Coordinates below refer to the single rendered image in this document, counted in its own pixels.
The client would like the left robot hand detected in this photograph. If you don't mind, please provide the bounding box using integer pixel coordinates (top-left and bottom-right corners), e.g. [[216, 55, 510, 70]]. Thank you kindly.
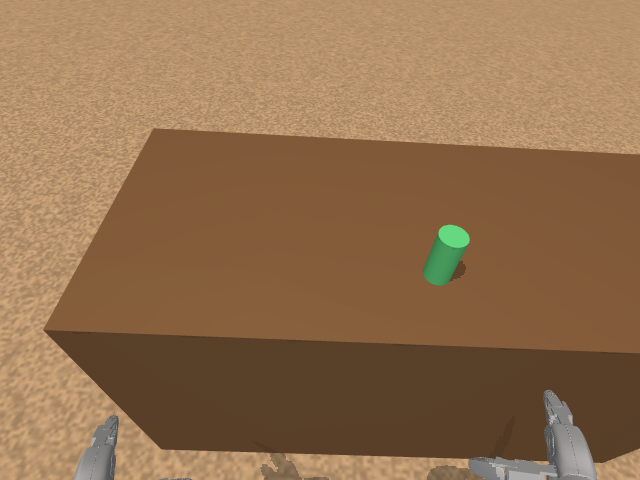
[[73, 415, 192, 480]]

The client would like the right robot hand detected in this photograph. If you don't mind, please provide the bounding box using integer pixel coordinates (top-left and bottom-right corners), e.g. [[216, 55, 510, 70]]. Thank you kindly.
[[469, 390, 597, 480]]

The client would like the can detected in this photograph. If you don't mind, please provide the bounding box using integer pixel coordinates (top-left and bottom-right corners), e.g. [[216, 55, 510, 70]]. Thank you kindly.
[[423, 225, 470, 286]]

